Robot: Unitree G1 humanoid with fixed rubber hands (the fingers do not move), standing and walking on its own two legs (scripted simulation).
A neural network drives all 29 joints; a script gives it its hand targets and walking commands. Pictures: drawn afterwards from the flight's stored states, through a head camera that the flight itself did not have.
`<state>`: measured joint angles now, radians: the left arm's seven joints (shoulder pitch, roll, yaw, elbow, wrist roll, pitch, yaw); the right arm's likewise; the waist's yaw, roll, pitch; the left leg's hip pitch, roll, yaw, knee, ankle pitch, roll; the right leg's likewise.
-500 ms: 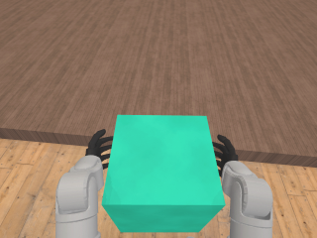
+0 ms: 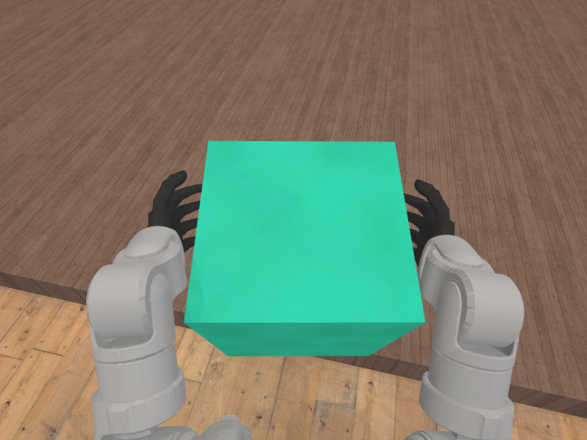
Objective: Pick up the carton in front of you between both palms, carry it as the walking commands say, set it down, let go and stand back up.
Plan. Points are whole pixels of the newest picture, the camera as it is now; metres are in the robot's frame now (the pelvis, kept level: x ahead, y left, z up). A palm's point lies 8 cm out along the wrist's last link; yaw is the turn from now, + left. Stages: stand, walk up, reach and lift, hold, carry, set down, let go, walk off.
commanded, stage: carry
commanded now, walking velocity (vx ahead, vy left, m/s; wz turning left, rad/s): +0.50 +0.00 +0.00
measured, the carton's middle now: (299, 263) +0.33 +0.01 +0.08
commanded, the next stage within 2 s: none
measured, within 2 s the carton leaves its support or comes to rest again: neither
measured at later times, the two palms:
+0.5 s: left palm (227, 77) +0.73 +0.17 +0.11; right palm (382, 89) +0.70 -0.13 +0.11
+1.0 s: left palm out of the picture +1.08 +0.19 +0.28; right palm out of the picture +1.12 -0.10 +0.27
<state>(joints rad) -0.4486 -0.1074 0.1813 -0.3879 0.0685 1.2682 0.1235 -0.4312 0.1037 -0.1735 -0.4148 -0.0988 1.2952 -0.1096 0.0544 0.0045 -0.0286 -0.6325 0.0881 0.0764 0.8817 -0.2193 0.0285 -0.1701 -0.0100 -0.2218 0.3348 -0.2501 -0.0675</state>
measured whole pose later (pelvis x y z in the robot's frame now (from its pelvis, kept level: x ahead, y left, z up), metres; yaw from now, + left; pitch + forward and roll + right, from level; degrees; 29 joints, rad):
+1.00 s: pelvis +0.72 -0.02 +0.13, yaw +2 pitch +5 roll +2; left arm -0.83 0.00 0.25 0.00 -0.02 1.23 0.17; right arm -0.78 0.07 -0.33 -0.13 -0.14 1.28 -0.09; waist 0.17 -0.04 0.10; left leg -0.81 -0.01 0.06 1.06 -0.22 0.08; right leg -0.26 0.05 -0.12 0.50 -0.32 -0.12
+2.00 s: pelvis +1.39 -0.02 +0.12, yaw -1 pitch +4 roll +2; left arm -0.15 -0.13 0.11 -0.37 0.10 1.20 0.09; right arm -0.14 0.13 -0.08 -0.36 -0.12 1.20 -0.09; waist 0.00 -0.04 -0.14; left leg -0.42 0.02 0.22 0.50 -0.12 0.05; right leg -0.11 -0.11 -0.14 0.62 -0.46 0.03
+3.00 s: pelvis +2.00 -0.02 +0.14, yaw -3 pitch +4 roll -1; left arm -0.15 -0.13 0.10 -0.32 0.12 1.22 0.08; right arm -0.13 0.13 -0.10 -0.32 -0.11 1.21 -0.09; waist -0.03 -0.01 -0.09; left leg -0.25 0.05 0.23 0.36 -0.19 0.05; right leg -0.52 -0.09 -0.09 1.00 -0.32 0.00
